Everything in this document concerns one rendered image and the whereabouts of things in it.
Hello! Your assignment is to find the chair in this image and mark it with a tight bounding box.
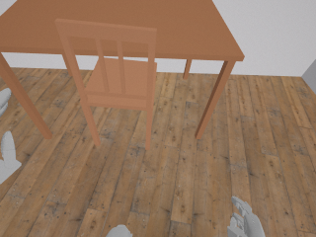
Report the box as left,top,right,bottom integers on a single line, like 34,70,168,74
54,18,157,150

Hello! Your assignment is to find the table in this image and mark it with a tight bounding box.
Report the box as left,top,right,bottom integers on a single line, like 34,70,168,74
0,0,245,139

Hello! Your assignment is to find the robot left hand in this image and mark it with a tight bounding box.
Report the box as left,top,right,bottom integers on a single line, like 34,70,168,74
0,88,22,185

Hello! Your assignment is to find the robot right hand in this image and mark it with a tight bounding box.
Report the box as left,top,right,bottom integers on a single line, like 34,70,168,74
227,196,266,237

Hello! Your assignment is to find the robot left thigh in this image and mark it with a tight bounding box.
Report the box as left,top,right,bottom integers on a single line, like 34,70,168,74
106,226,133,237

